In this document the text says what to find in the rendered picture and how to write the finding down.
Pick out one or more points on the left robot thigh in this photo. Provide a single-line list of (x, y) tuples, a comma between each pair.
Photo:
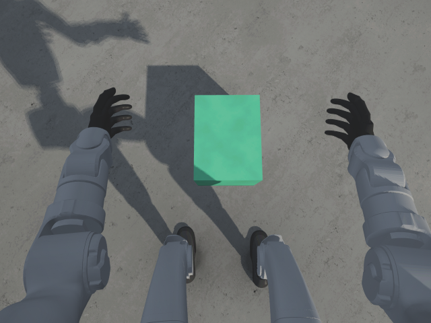
[(167, 296)]

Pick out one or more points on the left robot hand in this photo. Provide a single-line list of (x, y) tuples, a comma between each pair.
[(102, 112)]

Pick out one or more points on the robot left upper arm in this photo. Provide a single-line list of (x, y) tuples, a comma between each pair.
[(62, 273)]

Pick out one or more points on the left robot forearm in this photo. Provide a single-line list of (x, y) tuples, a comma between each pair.
[(79, 200)]

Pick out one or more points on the robot right foot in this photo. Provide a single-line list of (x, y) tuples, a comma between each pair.
[(256, 239)]

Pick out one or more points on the robot right upper arm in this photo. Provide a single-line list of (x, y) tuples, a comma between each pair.
[(398, 279)]

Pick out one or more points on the right robot forearm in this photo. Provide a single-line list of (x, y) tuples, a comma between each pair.
[(390, 215)]

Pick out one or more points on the right robot hand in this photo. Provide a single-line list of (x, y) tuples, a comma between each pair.
[(359, 122)]

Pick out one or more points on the carton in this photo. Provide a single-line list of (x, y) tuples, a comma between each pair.
[(227, 140)]

